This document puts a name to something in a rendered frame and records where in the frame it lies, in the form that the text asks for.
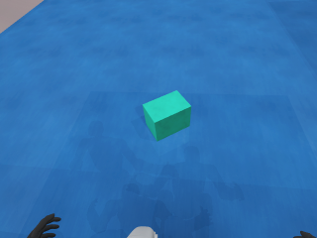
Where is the left robot hand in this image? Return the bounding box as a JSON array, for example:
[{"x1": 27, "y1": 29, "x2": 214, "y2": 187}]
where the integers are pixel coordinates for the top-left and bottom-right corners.
[{"x1": 27, "y1": 213, "x2": 61, "y2": 238}]

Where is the carton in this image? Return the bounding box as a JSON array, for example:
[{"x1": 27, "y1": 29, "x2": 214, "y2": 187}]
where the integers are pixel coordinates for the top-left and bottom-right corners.
[{"x1": 143, "y1": 90, "x2": 191, "y2": 142}]

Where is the left robot thigh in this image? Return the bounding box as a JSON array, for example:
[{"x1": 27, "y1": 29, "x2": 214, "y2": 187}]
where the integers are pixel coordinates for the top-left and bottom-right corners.
[{"x1": 127, "y1": 226, "x2": 159, "y2": 238}]

